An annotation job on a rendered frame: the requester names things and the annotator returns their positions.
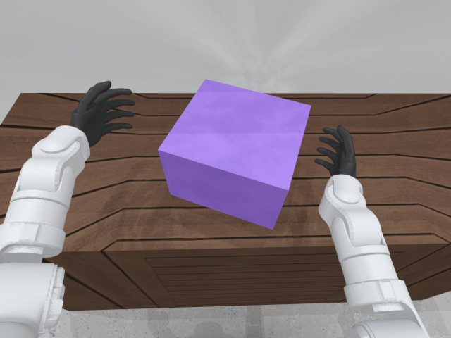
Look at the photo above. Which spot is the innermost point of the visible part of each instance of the left robot upper arm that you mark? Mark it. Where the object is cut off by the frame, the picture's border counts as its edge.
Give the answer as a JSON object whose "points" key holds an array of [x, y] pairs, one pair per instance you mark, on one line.
{"points": [[31, 298]]}

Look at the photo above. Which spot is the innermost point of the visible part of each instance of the robot left hand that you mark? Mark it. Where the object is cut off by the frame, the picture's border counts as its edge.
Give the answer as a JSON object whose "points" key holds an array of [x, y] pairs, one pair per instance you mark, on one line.
{"points": [[91, 116]]}

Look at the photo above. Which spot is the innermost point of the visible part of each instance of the right robot upper arm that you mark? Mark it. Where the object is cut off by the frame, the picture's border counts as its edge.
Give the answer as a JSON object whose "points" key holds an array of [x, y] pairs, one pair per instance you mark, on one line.
{"points": [[389, 328]]}

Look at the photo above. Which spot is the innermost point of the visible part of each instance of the pedestal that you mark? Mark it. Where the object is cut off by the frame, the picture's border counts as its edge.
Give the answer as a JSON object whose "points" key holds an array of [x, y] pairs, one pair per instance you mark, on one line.
{"points": [[130, 244]]}

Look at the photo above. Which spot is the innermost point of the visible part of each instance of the robot right hand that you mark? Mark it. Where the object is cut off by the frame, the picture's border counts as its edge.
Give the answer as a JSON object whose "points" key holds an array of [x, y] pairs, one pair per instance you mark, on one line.
{"points": [[344, 159]]}

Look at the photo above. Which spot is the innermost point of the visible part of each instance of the carton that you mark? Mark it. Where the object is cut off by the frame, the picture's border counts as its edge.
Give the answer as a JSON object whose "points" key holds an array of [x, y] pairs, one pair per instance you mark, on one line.
{"points": [[234, 150]]}

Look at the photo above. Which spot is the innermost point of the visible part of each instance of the left robot forearm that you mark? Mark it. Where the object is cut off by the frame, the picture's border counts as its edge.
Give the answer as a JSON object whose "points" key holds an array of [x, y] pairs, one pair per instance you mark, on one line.
{"points": [[33, 226]]}

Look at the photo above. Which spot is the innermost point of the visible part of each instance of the right robot forearm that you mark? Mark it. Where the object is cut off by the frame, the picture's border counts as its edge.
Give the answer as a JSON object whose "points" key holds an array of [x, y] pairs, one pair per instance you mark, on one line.
{"points": [[371, 281]]}

